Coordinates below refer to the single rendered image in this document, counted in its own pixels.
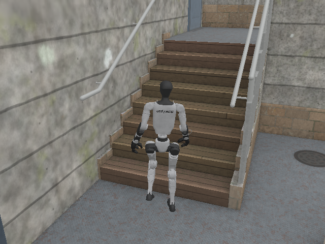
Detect stairs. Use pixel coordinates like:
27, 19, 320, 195
100, 40, 255, 207

